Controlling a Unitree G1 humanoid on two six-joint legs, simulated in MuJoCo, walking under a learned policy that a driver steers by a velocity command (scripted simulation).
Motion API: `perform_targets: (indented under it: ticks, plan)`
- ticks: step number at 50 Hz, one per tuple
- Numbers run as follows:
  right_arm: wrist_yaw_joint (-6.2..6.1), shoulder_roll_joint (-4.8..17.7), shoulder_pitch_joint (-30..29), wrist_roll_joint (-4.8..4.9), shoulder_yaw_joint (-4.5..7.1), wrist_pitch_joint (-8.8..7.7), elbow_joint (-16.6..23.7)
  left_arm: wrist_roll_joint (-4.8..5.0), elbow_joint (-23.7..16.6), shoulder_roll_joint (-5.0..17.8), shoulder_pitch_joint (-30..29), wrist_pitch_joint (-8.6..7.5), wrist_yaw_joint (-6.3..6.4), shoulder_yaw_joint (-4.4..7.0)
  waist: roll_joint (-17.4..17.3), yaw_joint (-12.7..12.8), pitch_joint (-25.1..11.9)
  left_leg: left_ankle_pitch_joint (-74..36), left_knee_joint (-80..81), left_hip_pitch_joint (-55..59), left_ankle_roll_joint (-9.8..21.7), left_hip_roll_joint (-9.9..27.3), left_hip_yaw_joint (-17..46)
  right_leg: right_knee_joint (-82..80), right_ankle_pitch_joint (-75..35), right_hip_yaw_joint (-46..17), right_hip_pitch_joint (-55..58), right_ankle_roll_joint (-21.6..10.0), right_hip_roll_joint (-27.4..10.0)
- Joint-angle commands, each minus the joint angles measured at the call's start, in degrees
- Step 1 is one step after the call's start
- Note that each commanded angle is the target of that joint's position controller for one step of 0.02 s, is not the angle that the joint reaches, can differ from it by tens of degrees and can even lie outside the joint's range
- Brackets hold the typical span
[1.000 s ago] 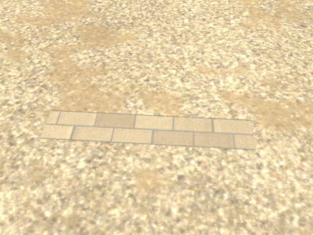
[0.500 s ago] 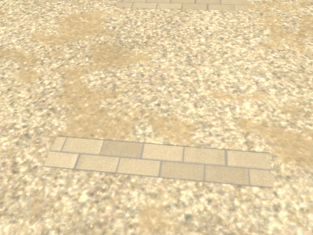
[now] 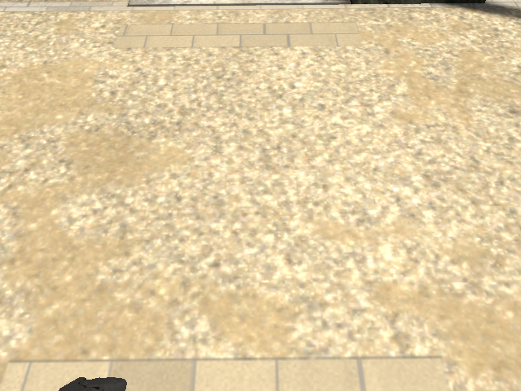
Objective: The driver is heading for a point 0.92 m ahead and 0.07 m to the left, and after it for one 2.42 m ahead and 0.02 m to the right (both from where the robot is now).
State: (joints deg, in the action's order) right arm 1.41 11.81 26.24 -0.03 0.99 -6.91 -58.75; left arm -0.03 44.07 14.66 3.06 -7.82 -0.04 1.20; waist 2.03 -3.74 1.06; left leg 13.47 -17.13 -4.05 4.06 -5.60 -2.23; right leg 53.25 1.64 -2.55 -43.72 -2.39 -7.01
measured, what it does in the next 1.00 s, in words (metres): walks ahead: right foot, then left foot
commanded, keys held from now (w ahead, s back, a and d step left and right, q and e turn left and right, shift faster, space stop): shift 1.00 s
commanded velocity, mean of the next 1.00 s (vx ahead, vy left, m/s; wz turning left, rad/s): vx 0.12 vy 0.00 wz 0.00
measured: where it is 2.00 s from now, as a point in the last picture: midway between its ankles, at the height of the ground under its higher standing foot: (289, 340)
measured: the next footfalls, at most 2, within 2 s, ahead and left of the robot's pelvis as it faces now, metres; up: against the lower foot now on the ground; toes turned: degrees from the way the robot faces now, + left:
right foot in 0.14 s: +0.35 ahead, -0.10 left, +0.00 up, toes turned +1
left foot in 0.52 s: +0.28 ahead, +0.12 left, +0.00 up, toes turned +0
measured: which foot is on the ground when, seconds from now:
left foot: down 0.00-0.14, up 0.16-0.50, down 0.52-1.00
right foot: up 0.00-0.12, down 0.14-1.00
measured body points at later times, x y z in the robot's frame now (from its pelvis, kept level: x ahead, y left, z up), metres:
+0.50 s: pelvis +0.21 -0.03 -0.01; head +0.22 -0.03 +0.44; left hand +0.31 +0.22 -0.14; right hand +0.30 -0.29 -0.15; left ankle +0.24 +0.12 -0.74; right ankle +0.31 -0.10 -0.74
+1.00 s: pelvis +0.27 +0.00 -0.01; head +0.28 +0.00 +0.44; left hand +0.34 +0.25 -0.15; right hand +0.29 -0.24 -0.16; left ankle +0.24 +0.12 -0.74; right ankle +0.31 -0.10 -0.74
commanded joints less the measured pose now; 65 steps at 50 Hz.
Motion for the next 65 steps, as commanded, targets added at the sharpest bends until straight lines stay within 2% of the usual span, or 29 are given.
perform_targets:
  ticks: [1, 4, 6, 7, 8, 9, 10, 11, 12, 13, 15, 17, 20, 22, 25, 26, 27, 29, 30, 35, 40, 46, 57, 58, 60, 61, 62, 63, 65]
  plan:
    - [-1.37, 9.15, -2.61, 1.14, 0.99, -1.65, 4.36, -0.54, -1.86, -1.13, -0.01, -0.43, -0.97, -0.99, -3.18, 2.05, 2.16, -33.13, 6.15, -17.38, 6.32, 9.45, 2.65, -17.37, -18.30, 5.90, 21.65, 1.48, 5.80]
    - [-2.39, 10.41, -1.52, 1.21, 1.33, -0.07, 3.04, -0.42, -4.10, 3.53, -3.22, 0.06, -1.44, 0.21, -6.66, 2.36, 1.37, -30.07, 1.68, -4.12, 4.00, 13.23, 5.96, -26.30, -18.77, 2.55, 20.04, -0.48, 6.65]
    - [-2.70, 10.68, -3.87, 0.22, 1.57, 1.55, 3.56, -1.06, -0.82, 7.12, 6.96, -0.14, -1.66, 1.87, -7.13, 7.60, -4.02, -38.30, -9.44, 1.38, 1.99, 13.07, 6.04, -26.11, -15.47, 2.37, 27.88, -2.38, 8.70]
    - [-2.65, 10.32, -5.05, -0.10, 1.44, 2.34, 4.33, -1.36, 1.77, 8.63, 14.69, -0.34, -1.69, 2.62, -5.02, 11.21, -7.68, -36.92, -20.69, 1.40, -0.13, 10.12, 4.15, -27.64, -23.39, 2.30, 34.86, -3.22, 7.31]
    - [-2.41, 6.82, -0.65, -1.43, 0.39, 2.46, 5.15, -2.82, 2.83, 11.78, 19.47, -0.28, -1.64, 2.80, 4.30, 9.68, -15.38, -14.55, -40.12, -9.90, -2.22, 4.94, 2.43, -21.40, -50.65, -6.67, 50.73, -7.37, -3.36]
    - [-1.16, -1.60, 15.69, -0.19, -2.07, 2.39, 1.06, -3.88, 2.80, 9.64, 18.60, 0.08, -2.13, 1.46, 18.26, 3.28, -27.06, 25.02, -59.24, -22.33, -4.65, -0.88, 7.55, -21.49, -60.35, -27.12, 64.61, -19.85, -17.87]
    - [-0.61, 4.12, 16.01, 0.45, -1.05, 2.53, -0.50, -2.41, 1.67, 5.65, 17.12, 0.93, -2.64, 0.88, 9.77, 4.86, -29.48, 23.86, -62.99, -22.83, -4.72, 1.65, 13.17, -25.38, -48.08, -30.12, 60.97, -19.32, -15.32]
    - [-0.71, 7.27, 7.72, 0.88, -0.10, 3.18, 1.68, -0.89, 0.48, 4.62, 10.79, 1.65, -2.54, 0.57, 3.45, 4.50, -20.95, 20.85, -62.05, -25.76, -5.36, 4.58, 10.65, -27.54, -34.97, -24.16, 52.03, -17.25, -13.28]
    - [-1.59, 8.33, -0.03, 0.47, 0.58, 3.89, 3.48, -0.22, 0.03, 3.46, 6.12, 2.29, -2.22, 0.08, -2.97, 4.02, -13.58, 17.23, -57.93, -26.32, -5.99, 6.60, 8.25, -31.34, -23.80, -20.18, 41.60, -14.54, -10.21]
    - [-2.47, 8.36, -3.37, 0.25, 1.07, 4.84, 4.53, -0.82, -0.04, 3.36, 4.01, 2.45, -1.90, -0.19, -3.07, 3.09, -9.62, 13.89, -54.07, -24.34, -6.20, 8.19, 8.10, -33.89, -18.74, -17.75, 33.46, -13.12, -8.74]
    - [-3.29, 5.40, -2.33, -0.11, 0.81, 6.53, 4.48, -2.23, 0.78, 3.77, 2.44, 2.85, -1.78, -0.04, 1.30, 0.70, -7.68, 11.18, -44.45, -16.38, -6.35, 9.08, 6.50, -37.05, -14.87, -11.69, 24.02, -10.79, -4.51]
    - [-4.10, 3.41, -2.43, -0.22, 0.47, 6.95, 4.19, -2.77, 1.71, 3.92, 3.35, 2.83, -1.43, 0.18, 3.04, 0.47, -8.60, 11.82, -35.86, -12.96, -6.52, 8.31, 5.15, -37.55, -15.78, -8.44, 22.68, -10.93, -3.20]
    - [-4.61, 4.84, -5.55, -0.36, 0.92, 7.90, 4.36, -1.70, 2.63, 5.34, 4.86, 3.60, -0.41, 0.75, 3.62, 1.83, -9.97, 6.69, -27.40, -10.15, -6.03, 8.40, 4.97, -39.82, 4.81, -9.55, 22.78, -10.64, -3.51]
    - [-4.49, 5.47, -7.24, -0.44, 1.29, 8.31, 4.37, -0.99, 2.65, 5.99, 3.71, 4.49, 0.21, 0.94, 4.53, 1.51, -7.09, 2.79, -22.56, -8.15, -5.17, 7.76, 3.93, -41.90, 21.33, -10.50, 19.34, -9.10, -2.91]
    - [-4.14, 4.95, -7.30, -1.62, 1.27, 7.94, 3.53, -0.29, 4.25, 3.89, 6.18, 5.35, 0.79, 0.44, 3.02, 0.98, -2.51, -0.49, -12.86, -4.86, -2.40, 7.82, 3.23, -41.72, 33.22, -9.44, 15.72, -4.17, -0.19]
    - [-4.11, 5.95, -7.14, -1.90, 1.26, 7.65, 3.62, -0.25, 4.69, 3.57, 7.23, 5.41, 0.82, 0.42, 1.01, 1.54, -0.88, 0.80, -9.01, -5.77, -0.87, 10.58, 5.91, -39.18, 32.55, -8.14, 15.80, -2.27, 1.35]
    - [-4.14, 9.72, -8.31, -1.11, 2.22, 7.40, 2.96, -0.03, 4.86, 4.11, 9.37, 5.64, 1.08, 1.03, -5.27, 4.45, 1.68, 9.68, -7.50, -12.64, 0.70, 10.67, 6.91, -37.28, 28.21, -3.33, 18.46, -0.87, 5.28]
    - [-3.99, 6.21, -9.93, -0.96, 1.49, 6.04, 2.43, -0.44, 5.25, 3.41, 8.57, 5.77, 1.58, 1.11, -8.86, 4.79, 1.60, 16.62, -2.15, -20.91, -0.10, 10.76, 8.06, -31.55, 18.17, -0.59, 28.40, -0.12, 6.63]
    - [-3.93, 6.00, -11.45, -0.94, 1.47, 5.46, 2.45, -0.60, 5.87, 2.50, 9.22, 5.92, 1.72, 1.03, -9.73, 5.61, 1.15, 15.25, -1.53, -21.93, -1.11, 10.58, 7.98, -30.18, 14.97, -0.13, 31.11, -0.37, 6.60]
    - [-4.05, 5.71, -9.42, -0.18, 1.50, 4.27, 1.40, -0.66, 7.50, 2.72, 9.12, 6.13, 1.50, 1.34, -3.69, 4.23, 0.80, 6.53, -4.94, -16.99, -2.10, 9.24, 6.20, -30.19, 12.25, -0.63, 29.59, -1.73, 5.80]
    - [-3.91, 5.37, -7.37, -0.09, 1.32, 4.20, 0.26, -0.34, 8.80, 2.30, 9.06, 6.10, 1.35, 1.36, -2.60, 3.55, -1.95, -1.09, -6.93, -13.94, -1.83, 8.85, 5.43, -27.78, 2.61, -0.21, 32.28, -1.64, 5.74]
    - [-3.78, 4.42, -6.66, -0.05, 1.02, 4.77, -0.61, 0.01, 10.47, 2.28, 9.34, 6.84, 1.73, 1.49, -2.18, 3.48, -1.67, -4.49, -7.69, -12.68, -2.11, 8.03, 4.48, -26.64, -0.98, -0.33, 33.23, -1.79, 5.54]
    - [-3.89, 3.29, -6.56, -0.15, 0.92, 5.28, -1.79, 0.15, 12.96, 1.89, 8.08, 7.67, 2.22, 1.80, -2.53, 3.65, 0.11, -3.55, -6.63, -12.11, -2.36, 7.34, 3.80, -26.98, 0.25, -0.53, 33.67, -1.37, 5.45]
    - [-3.92, 3.22, -4.02, 0.10, 1.10, 5.44, -3.04, 0.34, 14.36, 1.51, 10.17, 7.78, 2.21, 1.84, -2.99, 3.40, -2.29, 9.54, -5.90, -11.13, -1.37, 6.57, 3.19, -26.34, 15.29, 1.15, 34.18, -1.72, 7.16]
    - [-3.94, 6.42, -1.90, 1.34, 2.22, 5.03, -2.46, 1.53, 13.59, 3.80, 8.61, 7.04, 1.89, 2.76, -4.23, 2.03, 4.61, 35.52, -2.55, -13.68, 3.42, 10.07, 9.60, -24.39, 41.26, 0.10, 23.38, -2.76, 7.43]
    - [-3.94, 8.39, 0.98, 1.85, 2.77, 3.91, -2.67, 2.27, 11.02, 3.03, 3.40, 5.61, 1.51, 2.51, -6.80, -0.26, 8.05, 39.94, 3.11, -10.03, 6.76, 15.74, 17.62, -21.65, 38.36, 0.43, 14.97, -2.37, 6.79]
    - [-3.93, 10.96, 1.06, 2.27, 3.74, 2.66, -2.70, 2.98, 8.66, 0.62, -1.77, 3.90, 0.84, 1.88, -12.30, -1.07, 10.69, 37.93, 10.01, -4.92, 9.85, 23.43, 27.58, -14.85, 24.24, 4.17, 8.08, -1.40, 7.07]
    - [-3.88, 11.55, 0.07, 1.54, 4.28, 1.74, -2.53, 2.72, 7.88, 1.34, -3.87, 2.76, 0.27, 2.13, -13.27, -1.24, 11.20, 32.38, 12.36, -1.67, 11.77, 28.45, 33.32, -7.89, 19.52, 2.42, 3.07, -1.91, 4.69]
    - [-3.27, 8.16, -1.27, 0.79, 3.62, 0.45, -1.05, 2.51, 7.97, 2.27, -2.28, 1.67, -0.45, 2.72, -8.61, 0.51, 7.98, 25.47, 11.07, 5.03, 10.44, 27.79, 31.02, 0.75, 19.58, 0.06, -4.14, -2.59, 1.73]
Keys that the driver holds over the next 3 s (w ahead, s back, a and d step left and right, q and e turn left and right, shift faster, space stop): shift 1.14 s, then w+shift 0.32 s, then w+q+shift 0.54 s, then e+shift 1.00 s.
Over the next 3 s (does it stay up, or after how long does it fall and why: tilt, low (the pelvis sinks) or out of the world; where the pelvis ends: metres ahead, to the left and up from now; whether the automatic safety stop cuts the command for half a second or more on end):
stays up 1.10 0.15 0.00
